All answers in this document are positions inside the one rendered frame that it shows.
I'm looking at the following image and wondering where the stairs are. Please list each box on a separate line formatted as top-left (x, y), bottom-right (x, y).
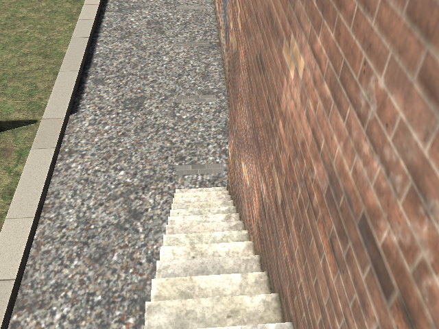
top-left (144, 186), bottom-right (294, 329)

